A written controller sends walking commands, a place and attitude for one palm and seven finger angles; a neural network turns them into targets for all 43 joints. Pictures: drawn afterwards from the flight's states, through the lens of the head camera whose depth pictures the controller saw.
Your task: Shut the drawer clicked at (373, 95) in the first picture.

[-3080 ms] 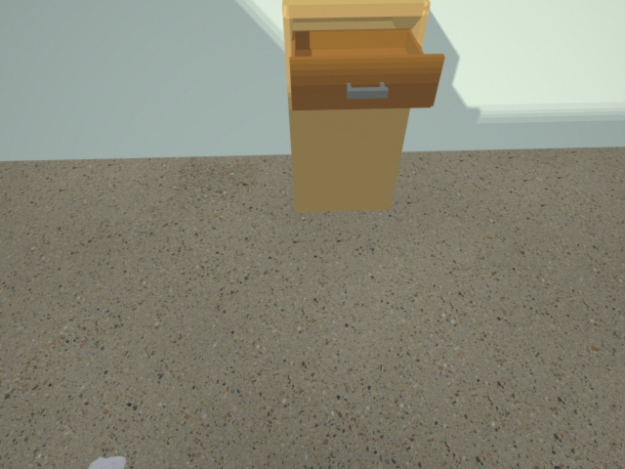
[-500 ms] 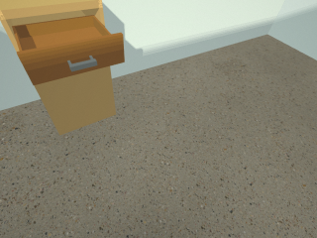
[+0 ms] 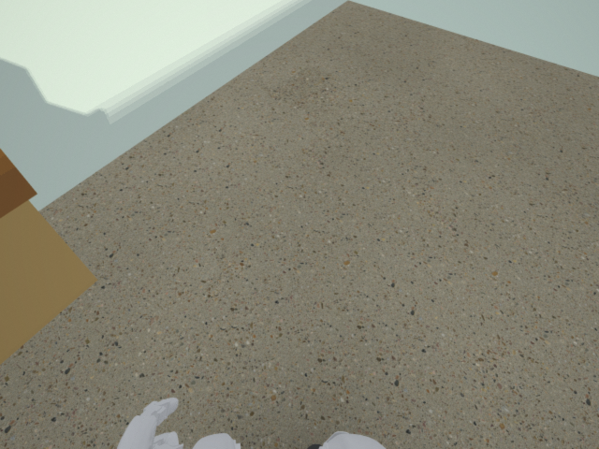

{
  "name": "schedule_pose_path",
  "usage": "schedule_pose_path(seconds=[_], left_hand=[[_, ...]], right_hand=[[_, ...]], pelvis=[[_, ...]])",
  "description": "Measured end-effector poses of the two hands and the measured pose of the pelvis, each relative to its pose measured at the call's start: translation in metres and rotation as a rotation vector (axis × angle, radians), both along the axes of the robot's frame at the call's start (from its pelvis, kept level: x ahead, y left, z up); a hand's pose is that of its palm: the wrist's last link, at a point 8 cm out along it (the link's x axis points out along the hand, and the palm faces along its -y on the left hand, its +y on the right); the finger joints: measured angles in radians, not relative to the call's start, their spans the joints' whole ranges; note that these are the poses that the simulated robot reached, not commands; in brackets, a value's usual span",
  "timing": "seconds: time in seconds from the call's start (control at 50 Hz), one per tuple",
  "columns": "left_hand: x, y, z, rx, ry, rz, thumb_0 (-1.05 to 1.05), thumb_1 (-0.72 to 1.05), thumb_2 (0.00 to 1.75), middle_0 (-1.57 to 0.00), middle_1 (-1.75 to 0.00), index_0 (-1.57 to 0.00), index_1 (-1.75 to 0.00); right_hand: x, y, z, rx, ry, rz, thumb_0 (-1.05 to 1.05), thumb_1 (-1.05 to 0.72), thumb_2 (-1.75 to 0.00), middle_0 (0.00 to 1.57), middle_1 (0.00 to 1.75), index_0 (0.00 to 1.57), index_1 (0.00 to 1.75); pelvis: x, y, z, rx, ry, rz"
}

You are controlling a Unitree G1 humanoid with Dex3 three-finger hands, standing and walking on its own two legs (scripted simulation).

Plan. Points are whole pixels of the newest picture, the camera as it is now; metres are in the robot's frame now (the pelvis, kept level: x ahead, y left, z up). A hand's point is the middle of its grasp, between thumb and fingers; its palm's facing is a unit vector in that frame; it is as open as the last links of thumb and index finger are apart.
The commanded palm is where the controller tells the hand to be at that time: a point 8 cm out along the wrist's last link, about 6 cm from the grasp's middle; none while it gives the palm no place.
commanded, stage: walk to a spot facing it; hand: left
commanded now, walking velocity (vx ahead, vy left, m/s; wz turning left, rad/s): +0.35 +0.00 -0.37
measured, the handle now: out of the picture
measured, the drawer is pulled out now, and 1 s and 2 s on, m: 0.30 0.30 0.30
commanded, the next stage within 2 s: turn to face it in 0.72 s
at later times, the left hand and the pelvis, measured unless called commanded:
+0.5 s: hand (125, 401) +0.22 +0.27 -0.16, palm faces -0.13 -0.98 -0.17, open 7.4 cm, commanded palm none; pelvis +0.18 +0.07 +0.02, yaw -16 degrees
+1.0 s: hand (237, 261) +0.45 +0.11 -0.13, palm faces -0.48 -0.84 -0.25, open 7.4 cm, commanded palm none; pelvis +0.23 +0.02 +0.01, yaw -28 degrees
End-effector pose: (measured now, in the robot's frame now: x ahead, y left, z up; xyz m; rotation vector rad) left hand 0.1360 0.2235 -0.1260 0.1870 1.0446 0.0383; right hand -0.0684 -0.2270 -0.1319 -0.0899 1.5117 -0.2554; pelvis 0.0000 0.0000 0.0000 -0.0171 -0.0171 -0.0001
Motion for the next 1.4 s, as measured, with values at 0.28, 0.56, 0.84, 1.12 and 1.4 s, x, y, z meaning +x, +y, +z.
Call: schedule_pose_path(seconds=[0.28,0.56,0.84,1.12,1.4], left_hand=[[-0.003,0.070,0.008,0.061,0.206,0.114,0.00,0.92,0.90,-0.20,-0.30,-0.20,-0.30],[0.125,0.087,-0.002,0.026,0.290,-0.078,0.01,0.91,0.90,-0.20,-0.30,-0.20,-0.30],[0.315,-0.033,0.009,0.077,0.006,-0.434,0.01,0.91,0.90,-0.20,-0.30,-0.20,-0.30],[0.315,-0.062,0.018,-0.004,-0.008,-0.388,0.00,0.90,0.90,-0.20,-0.30,-0.20,-0.30],[0.238,0.055,-0.002,0.072,0.220,-0.113,0.00,0.91,0.90,-0.20,-0.30,-0.20,-0.30]], right_hand=[[0.279,0.025,0.038,-0.042,-0.480,0.142,0.01,-0.92,-0.90,0.20,0.30,0.19,0.30],[0.277,0.056,0.045,-0.128,-0.389,-0.085,0.00,-0.92,-0.90,0.20,0.30,0.20,0.30],[0.144,0.045,-0.006,-0.064,-0.061,-0.447,0.00,-0.92,-0.90,0.20,0.30,0.19,0.30],[0.208,0.060,0.002,0.011,-0.124,-0.405,0.01,-0.91,-0.90,0.20,0.30,0.19,0.30],[0.272,0.046,0.027,-0.085,-0.182,-0.205,0.01,-0.92,-0.90,0.20,0.30,0.20,0.30]], pelvis=[[0.104,0.040,0.018,-0.002,0.027,-0.105],[0.188,0.074,0.024,-0.017,0.012,-0.308],[0.222,0.031,-0.003,0.017,0.008,-0.485],[0.246,0.026,0.014,-0.002,-0.001,-0.418],[0.253,0.053,0.019,-0.013,0.026,-0.289]])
